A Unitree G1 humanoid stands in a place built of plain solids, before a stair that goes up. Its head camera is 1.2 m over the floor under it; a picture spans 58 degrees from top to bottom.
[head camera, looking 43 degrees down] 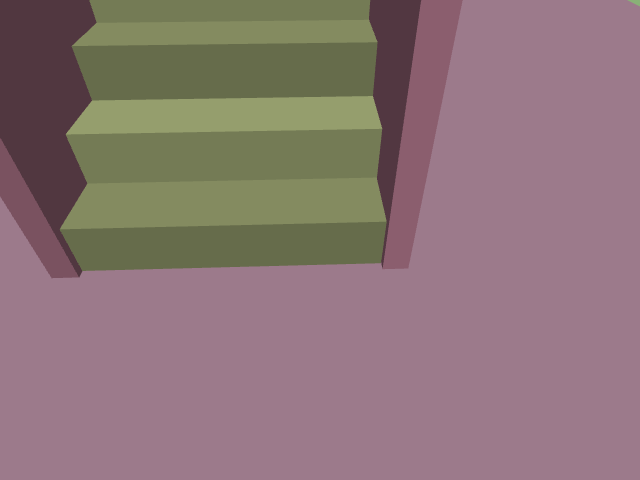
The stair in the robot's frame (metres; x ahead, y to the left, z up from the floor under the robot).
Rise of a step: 0.21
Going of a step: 0.27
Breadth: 1.14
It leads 2 degrees to the left of straight ahead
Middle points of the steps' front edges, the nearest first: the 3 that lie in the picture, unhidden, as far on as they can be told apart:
1.13 0.33 0.21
1.40 0.34 0.42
1.67 0.35 0.63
